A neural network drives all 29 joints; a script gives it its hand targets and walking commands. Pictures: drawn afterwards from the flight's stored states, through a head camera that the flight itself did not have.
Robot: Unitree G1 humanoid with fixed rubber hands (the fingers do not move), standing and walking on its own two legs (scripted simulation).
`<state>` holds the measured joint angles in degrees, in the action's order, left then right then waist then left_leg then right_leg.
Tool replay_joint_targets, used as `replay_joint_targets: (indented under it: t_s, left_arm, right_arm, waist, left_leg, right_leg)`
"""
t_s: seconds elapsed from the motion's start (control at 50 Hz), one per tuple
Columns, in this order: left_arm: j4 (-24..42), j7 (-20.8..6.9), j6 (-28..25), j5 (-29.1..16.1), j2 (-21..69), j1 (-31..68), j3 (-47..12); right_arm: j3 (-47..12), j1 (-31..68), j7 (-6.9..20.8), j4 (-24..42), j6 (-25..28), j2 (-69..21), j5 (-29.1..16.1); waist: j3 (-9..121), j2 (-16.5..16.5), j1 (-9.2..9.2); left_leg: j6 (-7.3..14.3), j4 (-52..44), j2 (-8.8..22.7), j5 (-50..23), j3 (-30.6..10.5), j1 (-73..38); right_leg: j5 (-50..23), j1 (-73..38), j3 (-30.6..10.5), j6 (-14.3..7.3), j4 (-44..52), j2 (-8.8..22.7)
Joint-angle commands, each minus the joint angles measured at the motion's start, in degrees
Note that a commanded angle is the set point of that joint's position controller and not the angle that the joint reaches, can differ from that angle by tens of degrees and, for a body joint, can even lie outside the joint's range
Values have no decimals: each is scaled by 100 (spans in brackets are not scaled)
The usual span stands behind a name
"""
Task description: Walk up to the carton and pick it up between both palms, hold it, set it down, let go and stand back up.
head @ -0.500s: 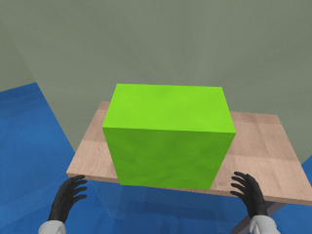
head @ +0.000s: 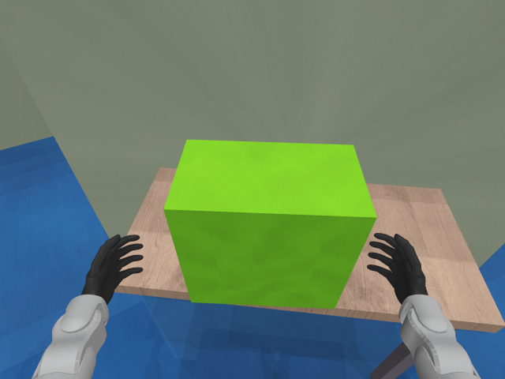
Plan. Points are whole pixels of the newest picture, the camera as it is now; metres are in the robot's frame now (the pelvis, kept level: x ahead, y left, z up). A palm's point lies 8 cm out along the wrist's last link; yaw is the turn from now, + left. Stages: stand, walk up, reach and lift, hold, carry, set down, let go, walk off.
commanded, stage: reach and lift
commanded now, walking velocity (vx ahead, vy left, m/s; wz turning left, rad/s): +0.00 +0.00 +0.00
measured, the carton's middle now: (265, 230) +0.39 -0.01 +0.01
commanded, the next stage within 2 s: none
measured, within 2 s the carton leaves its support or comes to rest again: neither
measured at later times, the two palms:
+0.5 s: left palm (92, 226) +0.33 +0.26 +0.10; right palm (408, 233) +0.32 -0.23 +0.09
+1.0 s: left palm (88, 162) +0.39 +0.26 +0.18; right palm (418, 177) +0.37 -0.24 +0.16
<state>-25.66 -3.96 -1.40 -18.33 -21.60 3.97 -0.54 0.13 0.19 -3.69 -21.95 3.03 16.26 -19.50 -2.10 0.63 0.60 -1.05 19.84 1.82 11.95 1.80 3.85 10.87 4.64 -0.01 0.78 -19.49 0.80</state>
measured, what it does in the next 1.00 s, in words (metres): stands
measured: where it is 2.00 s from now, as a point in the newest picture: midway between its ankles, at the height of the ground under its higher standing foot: outside the picture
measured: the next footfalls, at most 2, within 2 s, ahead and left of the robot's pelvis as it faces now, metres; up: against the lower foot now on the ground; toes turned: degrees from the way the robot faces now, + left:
none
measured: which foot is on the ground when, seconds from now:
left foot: down 0.00-1.00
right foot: down 0.00-1.00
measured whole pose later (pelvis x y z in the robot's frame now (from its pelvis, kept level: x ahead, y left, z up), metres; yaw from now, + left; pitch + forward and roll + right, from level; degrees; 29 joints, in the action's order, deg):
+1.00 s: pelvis +0.00 +0.00 +0.00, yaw +0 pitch +1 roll -1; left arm -26.7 -2.6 31.7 -17.5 -29.2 39.3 6.0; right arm 2.2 33.7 -3.3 -27.0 -22.9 25.5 -25.9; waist 1.6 1.5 -2.0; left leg -0.7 19.0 1.7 10.6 1.1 9.2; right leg 8.3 8.7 -0.4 1.1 -16.2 0.6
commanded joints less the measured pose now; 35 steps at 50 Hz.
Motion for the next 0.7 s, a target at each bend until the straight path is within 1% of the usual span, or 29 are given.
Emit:
replay_joint_targets:
  t_s: [0.0, 0.04, 0.06, 0.08, 0.12, 0.14, 0.16, 0.18, 0.22, 0.24, 0.26, 0.28, 0.3, 0.32, 0.34, 0.36, 0.38, 0.42, 0.44, 0.46, 0.48, 0.5, 0.52, 0.54, 0.58, 0.6, 0.64, 0.66, 0.68]
  left_arm:
    - [1127, 40, 159, 94, -969, 1348, 584]
    - [1359, 21, 305, 31, -1032, 1687, 650]
    - [1568, 32, 367, -82, -1066, 1899, 620]
    - [1713, 53, 427, -41, -1058, 1781, 581]
    - [1848, 63, 645, -62, -1113, 2117, 646]
    - [1811, 65, 783, 67, -1063, 1751, 736]
    - [1901, 41, 909, 46, -1098, 1959, 771]
    - [2054, 33, 1029, 23, -1014, 1725, 768]
    - [2149, 30, 1334, 169, -1037, 1805, 949]
    - [2343, 36, 1495, 203, -1064, 1903, 988]
    - [2000, 10, 1704, 292, -943, 1627, 1129]
    - [2224, -23, 1806, 216, -879, 1994, 1055]
    - [2276, -72, 1908, 217, -829, 1582, 1113]
    - [2237, -114, 2005, 275, -1011, 1945, 1256]
    - [2452, -107, 2015, 318, -1037, 1904, 1305]
    - [2377, -112, 2045, 375, -1124, 2056, 1382]
    - [2842, -85, 2059, 287, -1149, 2115, 1324]
    - [2446, -89, 2136, 226, -1183, 2532, 1371]
    - [2154, -100, 2181, 259, -1216, 2397, 1480]
    - [2380, -98, 2185, 252, -1320, 2737, 1448]
    - [2201, -102, 2197, 259, -1384, 2726, 1462]
    - [2669, -85, 2191, 270, -1507, 2966, 1520]
    - [2662, -51, 2180, 191, -1471, 2990, 1398]
    - [2520, -17, 2210, 189, -1585, 3284, 1457]
    - [1898, -53, 2360, 120, -1593, 3711, 1401]
    - [1926, -30, 2407, 66, -1619, 3912, 1329]
    - [1864, 24, 2549, 202, -1497, 4010, 1227]
    - [1707, 17, 2687, 288, -1622, 4173, 1303]
    - [1610, 5, 2802, 254, -1506, 4047, 1243]
  right_arm:
    - [317, 1033, -41, 1175, -155, 492, 94]
    - [462, 1257, -56, 1389, -303, 528, 74]
    - [526, 1499, -79, 1581, -322, 667, 84]
    - [563, 1388, -84, 1634, -363, 649, 141]
    - [673, 1732, -130, 1765, -479, 874, 142]
    - [611, 1346, -133, 1463, -546, 857, 69]
    - [631, 1660, -178, 1608, -572, 930, 74]
    - [506, 1402, -172, 1691, -614, 905, -47]
    - [577, 1613, -161, 1602, -703, 1042, -100]
    - [568, 1774, -156, 1842, -740, 1212, -135]
    - [488, 1583, -166, 1508, -892, 1195, -121]
    - [569, 1860, -189, 1678, -982, 1235, -175]
    - [425, 1550, -209, 1822, -1016, 1160, -206]
    - [466, 1896, -239, 1992, -1091, 1160, -196]
    - [500, 1800, -281, 2117, -1110, 1189, -183]
    - [417, 1886, -264, 2201, -1135, 1149, -205]
    - [472, 1967, -249, 2366, -1151, 1272, -278]
    - [484, 2293, -253, 2098, -1284, 1307, -346]
    - [413, 2170, -239, 1981, -1355, 1256, -311]
    - [418, 2478, -244, 2204, -1402, 1217, -389]
    - [479, 2342, -253, 1997, -1486, 1110, -419]
    - [497, 2677, -275, 2431, -1492, 1324, -327]
    - [534, 2650, -269, 2493, -1505, 1235, -414]
    - [583, 2926, -238, 2476, -1566, 1265, -358]
    - [572, 3312, -207, 2000, -1807, 1286, -335]
    - [545, 3459, -196, 1968, -1908, 1370, -385]
    - [661, 3502, -157, 1587, -2054, 1557, -410]
    - [601, 3638, -165, 1398, -2136, 1498, -432]
    - [538, 3524, -173, 1198, -2190, 1551, -423]
  waist:
    - [666, -193, 58]
    - [952, -189, 48]
    - [1264, -333, 21]
    - [1349, -324, -33]
    - [1380, -546, -62]
    - [1325, -495, -28]
    - [1468, -444, -5]
    - [1468, -237, -63]
    - [1385, -350, 52]
    - [1674, -371, -23]
    - [1141, -197, 17]
    - [1181, -258, -46]
    - [1123, 69, -53]
    - [1204, 150, -30]
    - [1395, 58, -61]
    - [1561, 71, 6]
    - [1754, -34, -52]
    - [1434, -99, -115]
    - [1274, 58, -100]
    - [1648, -54, -31]
    - [1619, 17, -54]
    - [2067, 21, -47]
    - [2195, -108, -106]
    - [2091, -169, 14]
    - [1760, -109, -106]
    - [1825, -114, -138]
    - [1776, -478, -210]
    - [1942, -320, -187]
    - [1879, -281, -290]
  left_leg:
    - [-23, -357, -256, -689, 81, 39]
    - [-69, -282, -244, -839, 89, -64]
    - [-91, -289, -261, -840, 83, -18]
    - [-54, -276, -231, -1014, 45, -139]
    - [-146, -174, -206, -1377, 32, -177]
    - [-210, -134, -209, -1556, 81, -312]
    - [-206, -89, -224, -1717, 104, -386]
    - [-209, -26, -202, -2136, 17, -529]
    - [-280, 9, -205, -2416, 2, -642]
    - [-312, 66, -196, -2793, 23, -893]
    - [-280, 35, -208, -2762, 26, -755]
    - [-323, 1, -168, -2662, -13, -662]
    - [-224, -34, -209, -2621, 30, -638]
    - [-208, -74, -254, -2544, 53, -572]
    - [-217, -76, -276, -2546, 53, -544]
    - [-170, -117, -303, -2602, 110, -544]
    - [-181, -87, -286, -2786, 124, -596]
    - [-218, -40, -265, -2600, 83, -468]
    - [-147, -106, -251, -2283, 56, -422]
    - [-98, -161, -245, -2149, 103, -329]
    - [-17, -197, -290, -2013, 170, -285]
    - [-15, -216, -329, -1988, 168, -305]
    - [-9, -161, -283, -1999, 163, -295]
    - [-10, -170, -295, -1972, 202, -189]
    - [47, -237, -321, -1454, 174, 53]
    - [44, -298, -296, -1250, 128, 117]
    - [-62, -213, -232, -1552, 85, -81]
    - [-28, -189, -239, -1778, 96, -149]
    - [-34, -204, -245, -1696, 98, -198]
  right_leg:
    - [-138, -135, -198, -157, 380, -125]
    - [-333, -292, -145, -156, 366, -161]
    - [-336, -294, -161, -169, 342, -148]
    - [-519, -307, -143, -150, 305, -154]
    - [-749, -282, -121, -211, 249, -198]
    - [-882, -387, -95, -222, 303, -235]
    - [-961, -259, -54, -193, 316, -218]
    - [-1278, -270, -30, -201, 292, -263]
    - [-1365, -323, -5, -211, 314, -339]
    - [-1647, -389, 21, -192, 326, -379]
    - [-1603, -395, -49, -199, 412, -371]
    - [-1528, -435, -69, -223, 465, -356]
    - [-1627, -518, -36, -149, 489, -357]
    - [-1826, -637, -80, -116, 451, -313]
    - [-1992, -689, -81, -92, 413, -319]
    - [-2155, -832, -97, -68, 415, -319]
    - [-2365, -878, -93, -57, 316, -329]
    - [-2200, -644, -173, -122, 405, -274]
    - [-1936, -632, -117, -90, 438, -255]
    - [-1893, -839, -195, -97, 420, -229]
    - [-1829, -746, -160, -40, 411, -245]
    - [-1900, -988, -166, -50, 382, -235]
    - [-1925, -866, -156, -53, 331, -230]
    - [-1817, -838, -154, -62, 290, -229]
    - [-1476, -508, -188, -52, 391, -177]
    - [-1295, -521, -152, -57, 380, -185]
    - [-1368, -496, -133, -145, 344, -232]
    - [-1590, -516, -108, -83, 343, -266]
    - [-1493, -454, -60, -76, 360, -281]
